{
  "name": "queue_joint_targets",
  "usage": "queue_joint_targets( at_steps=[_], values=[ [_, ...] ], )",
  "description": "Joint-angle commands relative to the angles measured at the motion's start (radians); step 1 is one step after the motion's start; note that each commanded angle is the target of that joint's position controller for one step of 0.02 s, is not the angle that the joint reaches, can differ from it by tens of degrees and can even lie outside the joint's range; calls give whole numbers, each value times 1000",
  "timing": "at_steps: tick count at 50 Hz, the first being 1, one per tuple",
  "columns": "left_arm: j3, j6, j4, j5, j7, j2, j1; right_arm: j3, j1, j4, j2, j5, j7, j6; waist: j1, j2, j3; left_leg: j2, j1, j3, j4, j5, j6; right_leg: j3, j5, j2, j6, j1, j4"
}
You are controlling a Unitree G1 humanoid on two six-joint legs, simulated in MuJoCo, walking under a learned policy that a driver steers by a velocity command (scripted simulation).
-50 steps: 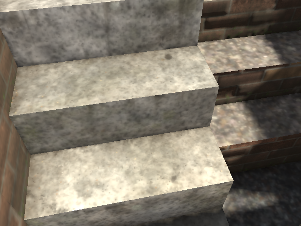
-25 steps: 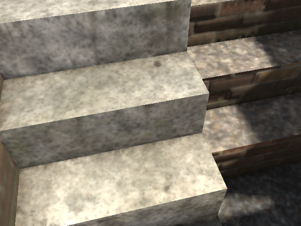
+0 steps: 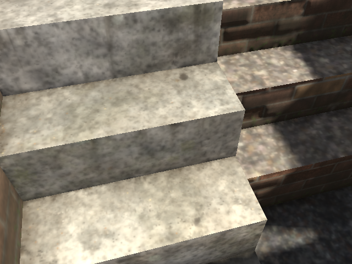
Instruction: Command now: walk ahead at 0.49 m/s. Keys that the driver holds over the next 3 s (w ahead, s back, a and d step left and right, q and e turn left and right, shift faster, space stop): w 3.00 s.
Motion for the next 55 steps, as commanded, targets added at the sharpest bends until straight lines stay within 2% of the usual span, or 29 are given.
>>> queue_joint_targets(
  at_steps=[1, 3, 4, 5, 6, 8, 14, 18, 19, 27, 29, 30, 33, 34, 42, 44, 45, 46, 50, 55],
  values=[
    [13, -20, -61, -1, -1, 76, -48, -12, 5, -50, -71, -1, -1, -13, -9, 7, -34, 127, -5, -102, -11, 268, 55, 178, 239, -256, 83, 48, 14],
    [12, -21, -56, -1, -2, 77, -44, -11, -8, -52, -70, -2, 1, -14, -7, 7, -34, 130, 3, -105, -20, 276, 56, 178, 230, -255, 81, 43, 20],
    [14, -27, -41, 12, -14, 103, -11, -21, -14, -49, -106, -16, 6, -11, -6, -22, -19, 137, -3, -99, 8, 222, 71, 158, 172, -250, 78, 34, 52],
    [14, -31, -48, 19, -19, 93, -21, -21, -25, -53, -100, -22, 10, -10, -5, -22, 8, 134, -31, -95, 20, 194, 85, 168, 144, -253, 71, 12, 64],
    [12, -32, -51, 19, -22, 87, -25, -18, -25, -52, -88, -22, 13, -11, -7, -21, 10, 134, -34, -96, 17, 178, 90, 171, 106, -255, 65, -5, 64],
    [10, -35, -56, 18, -26, 83, -30, -15, -35, -55, -74, -20, 17, -14, -6, 0, 21, 135, -38, -101, 21, 190, 94, 177, 101, -255, 52, -19, 69],
    [6, -36, -73, 13, -25, 92, -37, -19, -46, -55, -84, -24, 17, -20, 6, 9, -40, 133, -12, -110, 28, 285, 89, 160, 208, -249, 45, 27, 125],
    [1, -34, -78, 16, -24, 97, -45, -17, -61, -61, -85, -25, 16, -21, 7, 14, -28, 137, -8, -114, 18, 306, 85, 160, 208, -251, 47, 19, 133],
    [-6, -37, -86, 8, -20, 97, -60, -21, -61, -68, -91, -25, 16, -18, 1, -3, -9, 137, -15, -122, 24, 297, 84, 157, 210, -251, 41, 3, 136],
    [-18, -38, -105, 10, -17, 107, -79, -21, -72, -84, -91, -30, 21, -20, 1, 8, -24, 139, -2, -137, 11, 312, 82, 155, 169, -256, 46, -7, 147],
    [-19, -38, -110, 10, -17, 109, -85, -21, -77, -87, -91, -31, 22, -20, 1, 7, -26, 139, 2, -140, 8, 315, 81, 154, 163, -257, 48, -9, 148],
    [-20, -38, -113, 8, -18, 112, -90, -20, -89, -95, -89, -38, 26, -20, 2, 5, -28, 140, 3, -141, 6, 327, 79, 154, 157, -256, 51, -15, 148],
    [-20, -39, -121, 8, -19, 113, -92, -20, -96, -97, -93, -36, 23, -17, 3, 6, -43, 141, 20, -141, 6, 359, 73, 149, 183, -259, 54, -9, 148],
    [-21, -37, -127, 11, -22, 113, -99, -21, -99, -97, -103, -32, 20, -14, 3, 8, -31, 141, 6, -145, 0, 339, 72, 149, 157, -258, 54, -10, 145],
    [-24, -38, -142, 10, -23, 117, -104, -18, -121, -105, -103, -38, 23, -13, 2, 2, -41, 143, 22, -149, -15, 326, 67, 148, 131, -262, 61, -20, 136],
    [-23, -32, -153, 11, -24, 116, -111, -13, -130, -106, -92, -38, 14, -13, 3, 9, -44, 143, 25, -149, -14, 327, 71, 144, 117, -262, 73, -24, 137],
    [-21, -31, -149, 5, -22, 121, -108, -11, -135, -111, -89, -44, 15, -17, -6, 19, -48, 145, 24, -152, -13, 310, 69, 140, 103, -263, 74, -24, 146],
    [-29, -34, -147, 7, -22, 114, -110, -10, -135, -101, -84, -52, 22, -19, -10, 11, -64, 146, 31, -157, -20, 294, 65, 136, 111, -270, 74, -15, 137],
    [-29, -38, -149, 9, -21, 125, -109, -12, -133, -90, -99, -50, 25, -20, -10, -3, -44, 142, 17, -162, -19, 288, 67, 134, 113, -272, 76, -19, 144],
    [-29, -38, -147, 6, -16, 130, -100, -11, -135, -79, -89, -52, 27, -25, -7, -2, -47, 142, 21, -163, -20, 321, 69, 133, 122, -274, 78, -16, 151]
  ],
)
